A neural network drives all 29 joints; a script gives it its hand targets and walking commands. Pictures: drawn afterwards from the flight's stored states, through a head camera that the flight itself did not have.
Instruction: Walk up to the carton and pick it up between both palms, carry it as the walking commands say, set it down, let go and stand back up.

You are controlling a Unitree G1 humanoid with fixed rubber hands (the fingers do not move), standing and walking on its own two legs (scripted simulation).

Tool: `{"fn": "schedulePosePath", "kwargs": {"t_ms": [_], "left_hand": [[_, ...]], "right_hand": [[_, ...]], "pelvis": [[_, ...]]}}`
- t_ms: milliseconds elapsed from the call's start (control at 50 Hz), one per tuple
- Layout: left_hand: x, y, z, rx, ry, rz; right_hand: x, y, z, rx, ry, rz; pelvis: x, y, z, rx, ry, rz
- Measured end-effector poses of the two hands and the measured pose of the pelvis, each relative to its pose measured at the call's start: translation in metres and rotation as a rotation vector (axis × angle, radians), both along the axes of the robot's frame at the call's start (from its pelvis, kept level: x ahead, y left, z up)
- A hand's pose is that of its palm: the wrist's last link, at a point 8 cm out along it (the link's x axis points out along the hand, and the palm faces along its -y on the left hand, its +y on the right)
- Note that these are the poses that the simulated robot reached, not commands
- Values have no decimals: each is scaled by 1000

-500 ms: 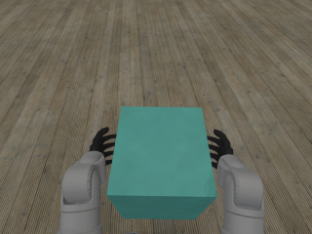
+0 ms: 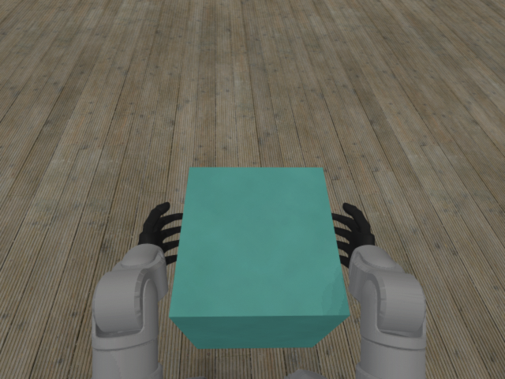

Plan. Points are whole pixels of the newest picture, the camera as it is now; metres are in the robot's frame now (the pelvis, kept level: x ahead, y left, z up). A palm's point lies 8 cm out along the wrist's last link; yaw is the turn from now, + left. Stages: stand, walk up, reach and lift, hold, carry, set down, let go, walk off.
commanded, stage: carry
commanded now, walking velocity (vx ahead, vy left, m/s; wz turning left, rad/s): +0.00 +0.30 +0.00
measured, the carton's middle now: (255, 264) +0.29 +0.01 +0.00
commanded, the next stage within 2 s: none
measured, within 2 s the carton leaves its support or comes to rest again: neither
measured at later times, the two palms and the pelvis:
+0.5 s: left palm (9, 266) +0.23 +0.34 +0.07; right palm (229, 269) +0.24 +0.05 +0.09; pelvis -0.04 +0.19 +0.00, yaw +0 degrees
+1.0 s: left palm out of the picture +0.20 +0.48 +0.10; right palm (113, 295) +0.20 +0.19 +0.09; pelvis -0.08 +0.35 +0.01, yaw +1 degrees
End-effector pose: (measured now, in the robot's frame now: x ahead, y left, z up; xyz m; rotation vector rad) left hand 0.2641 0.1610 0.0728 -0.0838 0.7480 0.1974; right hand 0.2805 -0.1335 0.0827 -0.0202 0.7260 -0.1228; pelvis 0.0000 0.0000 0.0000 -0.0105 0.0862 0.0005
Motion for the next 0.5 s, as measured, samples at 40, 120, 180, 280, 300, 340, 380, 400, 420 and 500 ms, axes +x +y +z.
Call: {"fn": "schedulePosePath", "kwargs": {"t_ms": [40, 120, 180, 280, 300, 340, 380, 400, 420, 500], "left_hand": [[0, 6, 5, 21, -21, -10], [-1, 16, 10, 73, -24, -48], [-7, 28, 11, 78, 21, -70], [-9, 59, 24, 75, -5, -82], [-9, 67, 26, 71, -19, -81], [-10, 86, 29, 61, -42, -76], [-11, 109, 26, 47, -56, -69], [-12, 122, 23, 39, -60, -65], [-14, 135, 19, 32, -66, -62], [-31, 184, -3, -15, -14, -16]], "right_hand": [[-4, 6, -2, 22, -21, -11], [-17, 16, -14, 72, -24, -45], [-30, 28, -15, 77, 21, -66], [-34, 58, 1, 84, -6, -86], [-33, 66, 5, 82, -20, -87], [-32, 85, 11, 76, -43, -85], [-31, 108, 13, 63, -56, -78], [-31, 121, 13, 53, -61, -74], [-31, 134, 12, 46, -67, -71], [-36, 184, 2, -16, -13, -15]], "pelvis": [[-3, 10, -3, 10, 2, -3], [-7, 32, -8, 17, -7, -7], [-12, 49, 1, 32, -19, 3], [-21, 84, 10, 51, -18, 7], [-22, 92, 11, 54, -16, 8], [-25, 110, 10, 58, -12, 10], [-28, 130, 7, 59, -9, 11], [-29, 141, 4, 56, -9, 11], [-29, 153, 0, 47, -10, 10], [-37, 186, -3, 17, -13, 3]]}}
